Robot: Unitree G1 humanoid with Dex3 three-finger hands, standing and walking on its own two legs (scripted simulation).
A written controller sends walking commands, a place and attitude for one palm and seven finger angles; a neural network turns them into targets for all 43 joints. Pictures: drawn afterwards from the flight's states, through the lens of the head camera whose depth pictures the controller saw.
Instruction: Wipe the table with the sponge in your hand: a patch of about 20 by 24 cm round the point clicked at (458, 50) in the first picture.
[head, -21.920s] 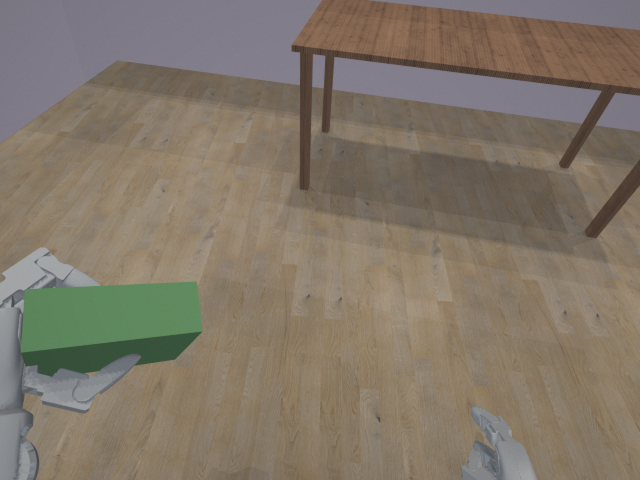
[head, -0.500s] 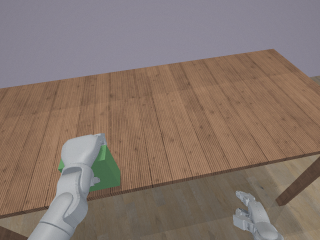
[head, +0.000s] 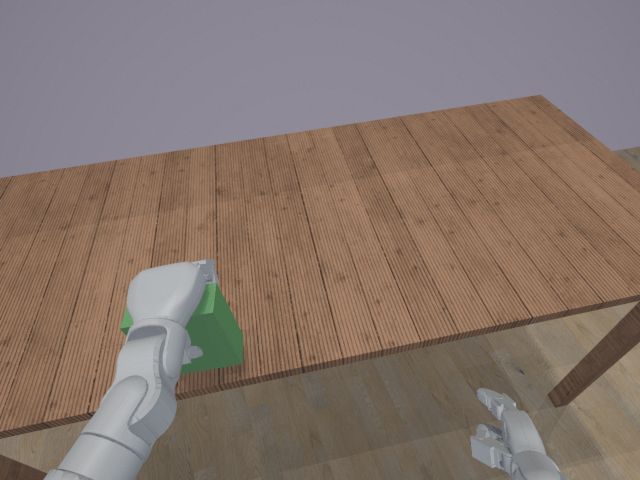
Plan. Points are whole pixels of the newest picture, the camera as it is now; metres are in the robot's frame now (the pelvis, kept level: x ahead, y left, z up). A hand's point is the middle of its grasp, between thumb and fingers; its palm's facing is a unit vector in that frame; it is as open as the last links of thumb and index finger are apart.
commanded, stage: move the sponge above the wiping area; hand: left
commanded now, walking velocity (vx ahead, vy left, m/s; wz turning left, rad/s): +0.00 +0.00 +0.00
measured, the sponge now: (194, 340) +0.28 +0.24 -0.01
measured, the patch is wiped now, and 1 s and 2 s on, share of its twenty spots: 0.00 0.00 0.00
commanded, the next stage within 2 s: lower the sponge onto the table in 1.90 s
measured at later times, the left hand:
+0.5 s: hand (186, 310) +0.29 +0.23 +0.05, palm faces -0.01 -0.12 -0.99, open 9.5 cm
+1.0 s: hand (177, 307) +0.29 +0.24 +0.06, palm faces +0.04 -0.11 -0.99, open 9.5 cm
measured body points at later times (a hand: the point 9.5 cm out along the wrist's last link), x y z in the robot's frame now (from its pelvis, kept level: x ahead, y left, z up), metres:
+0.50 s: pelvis +0.01 +0.01 +0.00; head +0.01 -0.02 +0.45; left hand +0.29 +0.24 +0.10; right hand +0.25 -0.20 -0.09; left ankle -0.08 +0.08 -0.74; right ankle +0.06 -0.11 -0.74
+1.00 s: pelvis +0.01 +0.01 +0.00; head +0.01 -0.02 +0.45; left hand +0.28 +0.25 +0.11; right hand +0.25 -0.19 -0.09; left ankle -0.08 +0.08 -0.74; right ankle +0.06 -0.11 -0.74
